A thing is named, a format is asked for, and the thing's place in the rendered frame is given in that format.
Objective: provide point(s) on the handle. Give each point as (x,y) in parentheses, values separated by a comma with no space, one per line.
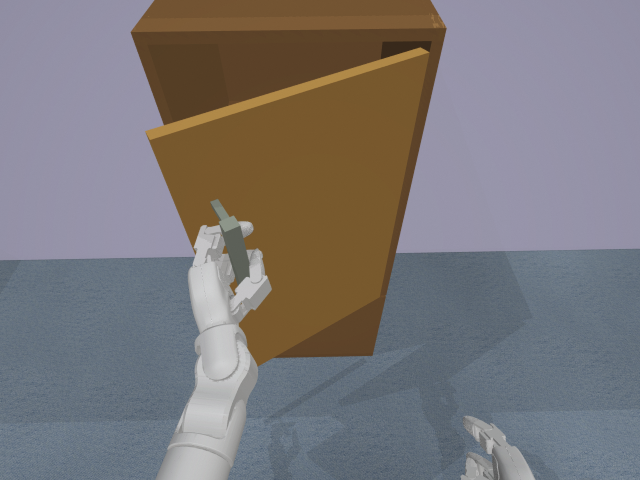
(234,241)

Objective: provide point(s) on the robot left forearm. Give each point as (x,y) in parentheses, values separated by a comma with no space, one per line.
(206,439)

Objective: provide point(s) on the cupboard door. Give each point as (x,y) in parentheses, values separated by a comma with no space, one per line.
(318,169)

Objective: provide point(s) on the right robot hand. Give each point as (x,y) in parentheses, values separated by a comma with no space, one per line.
(507,461)

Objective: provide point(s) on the left robot hand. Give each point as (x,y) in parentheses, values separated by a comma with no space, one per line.
(212,273)

